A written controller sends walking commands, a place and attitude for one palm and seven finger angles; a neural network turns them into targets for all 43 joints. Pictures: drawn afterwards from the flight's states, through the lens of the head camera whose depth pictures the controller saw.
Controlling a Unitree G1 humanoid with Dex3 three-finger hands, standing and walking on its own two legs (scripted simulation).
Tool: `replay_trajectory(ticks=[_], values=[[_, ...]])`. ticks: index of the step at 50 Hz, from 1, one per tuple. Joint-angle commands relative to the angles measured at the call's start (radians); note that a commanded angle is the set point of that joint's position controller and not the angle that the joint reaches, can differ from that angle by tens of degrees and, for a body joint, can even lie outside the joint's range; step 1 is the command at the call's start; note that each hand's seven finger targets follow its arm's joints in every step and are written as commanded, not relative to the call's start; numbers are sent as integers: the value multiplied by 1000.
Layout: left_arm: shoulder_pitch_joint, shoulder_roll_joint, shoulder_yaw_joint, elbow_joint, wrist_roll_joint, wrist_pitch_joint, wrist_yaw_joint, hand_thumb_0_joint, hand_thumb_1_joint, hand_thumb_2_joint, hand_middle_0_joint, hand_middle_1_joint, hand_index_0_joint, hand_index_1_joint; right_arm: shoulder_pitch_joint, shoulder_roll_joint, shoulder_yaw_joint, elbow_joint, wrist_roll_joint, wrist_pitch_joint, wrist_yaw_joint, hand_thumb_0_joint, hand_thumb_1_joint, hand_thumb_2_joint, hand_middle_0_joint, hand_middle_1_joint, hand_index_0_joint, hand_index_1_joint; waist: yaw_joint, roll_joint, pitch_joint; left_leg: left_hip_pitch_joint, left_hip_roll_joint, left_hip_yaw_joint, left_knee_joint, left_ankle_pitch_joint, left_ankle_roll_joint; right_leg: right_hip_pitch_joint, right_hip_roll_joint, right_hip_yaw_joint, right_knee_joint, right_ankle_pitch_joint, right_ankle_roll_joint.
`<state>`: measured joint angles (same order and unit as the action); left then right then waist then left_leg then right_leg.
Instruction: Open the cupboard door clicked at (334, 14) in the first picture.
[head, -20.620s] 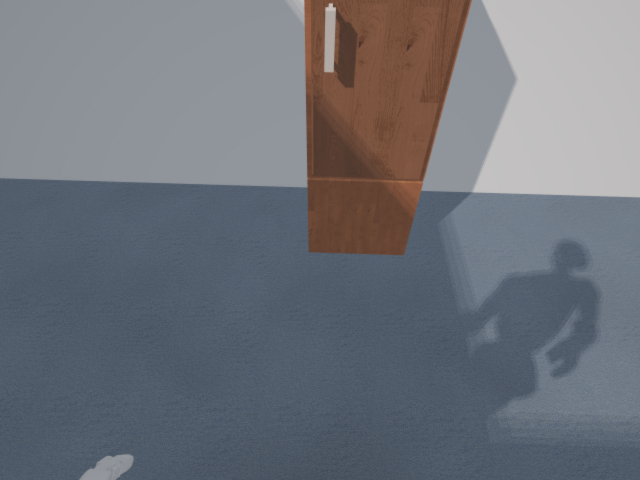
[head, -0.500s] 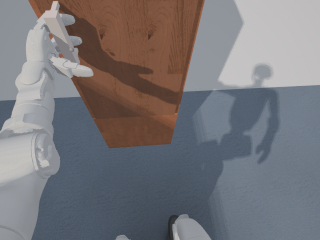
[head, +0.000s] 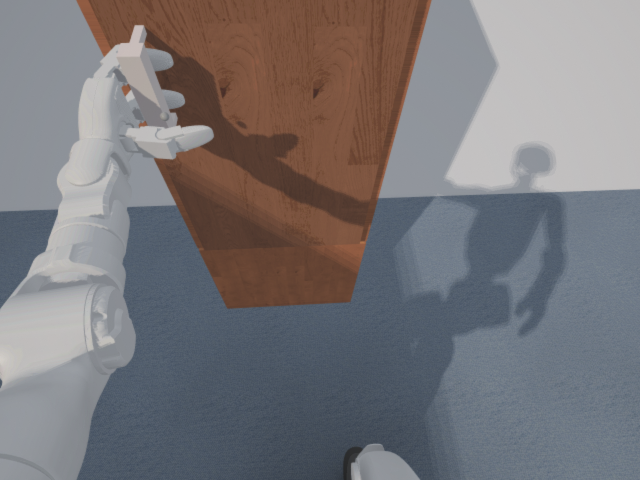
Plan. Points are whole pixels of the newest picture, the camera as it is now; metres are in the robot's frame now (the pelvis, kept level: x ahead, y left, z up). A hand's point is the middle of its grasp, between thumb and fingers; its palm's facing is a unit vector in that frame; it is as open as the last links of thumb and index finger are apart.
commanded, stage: close the thumb around the handle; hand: left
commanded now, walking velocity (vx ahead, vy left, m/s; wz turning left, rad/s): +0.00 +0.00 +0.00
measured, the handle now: (155, 92) +0.57 +0.16 +0.13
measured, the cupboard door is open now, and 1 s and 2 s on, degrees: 0 16 42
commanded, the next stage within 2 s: pull the door open along its arc in 0.40 s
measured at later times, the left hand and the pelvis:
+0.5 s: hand (168, 115) +0.52 +0.14 +0.13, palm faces -0.05 -1.00 -0.01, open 5.8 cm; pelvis +0.00 -0.01 +0.00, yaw +0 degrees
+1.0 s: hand (178, 172) +0.43 +0.12 +0.13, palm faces -0.07 -1.00 +0.03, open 6.2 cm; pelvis +0.01 +0.00 +0.01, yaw -2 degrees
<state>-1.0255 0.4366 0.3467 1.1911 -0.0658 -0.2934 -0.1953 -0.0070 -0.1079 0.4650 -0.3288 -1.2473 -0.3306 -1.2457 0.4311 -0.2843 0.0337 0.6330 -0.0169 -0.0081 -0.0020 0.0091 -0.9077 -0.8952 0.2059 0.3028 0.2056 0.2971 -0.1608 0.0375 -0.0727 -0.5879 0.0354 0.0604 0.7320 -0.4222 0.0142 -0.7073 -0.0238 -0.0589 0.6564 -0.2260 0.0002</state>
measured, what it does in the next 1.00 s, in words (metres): stands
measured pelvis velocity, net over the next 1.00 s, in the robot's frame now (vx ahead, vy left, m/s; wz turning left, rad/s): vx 0.01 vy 0.00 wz -0.03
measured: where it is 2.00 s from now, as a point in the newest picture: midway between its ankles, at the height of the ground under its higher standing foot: outside the picture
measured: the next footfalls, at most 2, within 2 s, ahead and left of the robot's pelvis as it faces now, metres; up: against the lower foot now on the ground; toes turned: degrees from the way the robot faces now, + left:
none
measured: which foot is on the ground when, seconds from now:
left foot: down 0.00-1.00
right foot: down 0.00-1.00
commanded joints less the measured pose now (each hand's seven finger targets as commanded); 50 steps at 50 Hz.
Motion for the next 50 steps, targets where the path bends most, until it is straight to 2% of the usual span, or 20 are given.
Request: replay_trajectory(ticks=[1, 3, 5, 7, 10, 15, 18, 20, 23, 25, 26, 27, 30, 32, 35, 40, 44, 48, 49, 50], values=[[-504, 186, -12, -216, -20, -69, 5, 0, 396, 684, -364, -1296, -364, -1296, 163, -159, -64, -44, 1, -18, -6, 0, -900, -900, 200, 300, 200, 300, -17, 39, -432, 146, -17, -69, -75, 456, -10, 320, 46, 18, 3, 348, -22], [-522, 195, -4, -194, -21, -60, 11, 0, 508, 732, -372, -1308, -372, -1308, 165, -164, -66, -38, 2, -19, -6, 0, -900, -900, 200, 300, 200, 300, -29, -9, -400, 110, -19, -65, -82, 396, -4, 327, 46, 19, -4, 328, -18], [-523, 222, 17, -211, -18, -65, 16, 0, 620, 780, -380, -1320, -380, -1320, 158, -163, -64, -47, 2, -19, -9, 0, -900, -900, 200, 300, 200, 300, -15, 29, -440, 111, -26, -61, -81, 401, -3, 353, 42, 27, 3, 343, -21], [-545, 205, -8, -207, -2, -66, 18, 0, 732, 828, -388, -1332, -388, -1332, 161, -158, -61, -42, 1, -20, -7, 0, -900, -900, 200, 300, 200, 300, -24, 42, -430, 109, -27, -62, -78, 405, -4, 343, 41, 27, 5, 348, -21], [-507, 229, 24, -226, -9, -77, 16, 0, 900, 900, -400, -1350, -400, -1350, 165, -158, -65, -48, -2, -20, -6, 0, -900, -900, 200, 300, 200, 300, -7, 36, -497, 140, -24, -65, -63, 479, -6, 375, 43, 29, 17, 398, -23], [-470, 234, 28, -220, -21, -72, -3, 0, 900, 900, -400, -1350, -400, -1350, 150, -157, -64, -55, 6, -13, -6, 0, -900, -900, 200, 300, 200, 300, -2, 34, -472, 101, -27, -50, -67, 453, -1, 406, 43, 33, 13, 423, -23], [-462, 290, 68, -187, -15, -53, -3, 0, 900, 900, -400, -1350, -400, -1350, 153, -165, -64, -56, 7, -5, -10, 0, -900, -900, 200, 300, 200, 300, -3, -22, -432, 37, -30, -44, -80, 366, 7, 427, 41, 36, 4, 390, -21], [-455, 326, 89, -185, -9, -54, -1, 0, 900, 900, -400, -1350, -400, -1350, 151, -165, -61, -63, 7, -3, -13, 0, -900, -900, 200, 300, 200, 300, 3, -7, -433, 18, -35, -38, -85, 348, 9, 449, 38, 45, 3, 388, -21], [-474, 316, 68, -207, 2, -55, -6, 0, 900, 900, -400, -1350, -400, -1350, 147, -161, -59, -69, 7, -3, -14, 0, -900, -900, 200, 300, 200, 300, 5, 50, -434, 35, -35, -39, -83, 348, 6, 423, 37, 45, 3, 367, -23], [-454, 327, 85, -203, -7, -60, -6, 0, 900, 900, -400, -1350, -400, -1350, 150, -164, -61, -72, 7, -3, -14, 0, -900, -900, 200, 300, 200, 300, 5, 29, -447, 43, -31, -42, -80, 362, 6, 426, 39, 41, 6, 374, -22], [-492, 266, 32, -194, -12, -54, -8, 0, 900, 900, -400, -1350, -400, -1350, 146, -161, -57, -68, 8, -3, -14, 0, -900, -900, 200, 300, 200, 300, -21, 19, -429, 39, -32, -41, -81, 335, 6, 404, 40, 42, -3, 356, -19], [-485, 220, 10, -203, -19, -54, -7, 0, 900, 900, -400, -1350, -400, -1350, 148, -157, -62, -69, 8, -7, -11, 0, -900, -900, 200, 300, 200, 300, -18, 25, -427, 54, -32, -46, -83, 337, 4, 390, 42, 35, -3, 343, -20], [-420, 257, 48, -247, -24, -67, -7, 0, 900, 900, -400, -1350, -400, -1350, 148, -164, -67, -79, 6, -11, -10, 0, -900, -900, 200, 300, 200, 300, 17, 36, -505, 93, -30, -47, -80, 385, 1, 417, 42, 35, 9, 361, -23], [-381, 240, 42, -271, -29, -66, -10, 0, 900, 900, -400, -1350, -400, -1350, 140, -159, -67, -85, 6, -12, -7, 0, -900, -900, 200, 300, 200, 300, 28, 50, -512, 95, -28, -39, -84, 402, -1, 437, 40, 37, 8, 385, -26], [-285, 220, 48, -328, -51, -66, -14, 0, 900, 900, -400, -1350, -400, -1350, 124, -158, -72, -102, 11, -11, -3, 0, -900, -900, 200, 300, 200, 300, 51, 0, -515, 90, -24, -35, -95, 436, 2, 482, 43, 36, 7, 429, -28], [-83, 162, 33, -480, -84, -43, -16, 0, 900, 900, -400, -1350, -400, -1350, 66, -144, -77, -141, 26, -11, 5, 0, -900, -900, 200, 300, 200, 300, 101, 2, -487, 82, -23, -12, -127, 459, 8, 553, 35, 44, -4, 471, -36], [129, 70, -8, -653, -117, -11, -5, 0, 900, 900, -400, -1350, -400, -1350, 1, -128, -78, -178, 37, -22, 14, 0, -900, -900, 200, 300, 200, 300, 139, -41, -446, 87, -21, 1, -162, 468, 14, 613, 26, 45, -27, 492, -41], [253, -32, -80, -816, -120, 35, 24, 0, 900, 900, -400, -1350, -400, -1350, -63, -109, -74, -190, 46, -33, 16, 0, -900, -900, 200, 300, 200, 300, 140, -41, -368, 167, -14, 0, -191, 474, 3, 579, 27, 23, -58, 450, -31], [238, -48, 48, -912, -172, 48, 166, 0, 900, 900, -400, -1350, -400, -1350, -114, -79, -74, -200, 48, -41, 20, 0, -900, -900, 200, 300, 200, 300, 208, -29, -348, 161, -26, -8, -198, 448, -13, 563, 37, 7, -93, 386, -30], [293, -166, -57, -940, -148, 64, 238, 0, 900, 900, -400, -1350, -400, -1350, -137, -69, -69, -192, 40, -50, 27, 0, -900, -900, 200, 300, 200, 300, 179, -29, -311, 184, -22, -7, -212, 420, -19, 545, 37, 1, -97, 346, -25]])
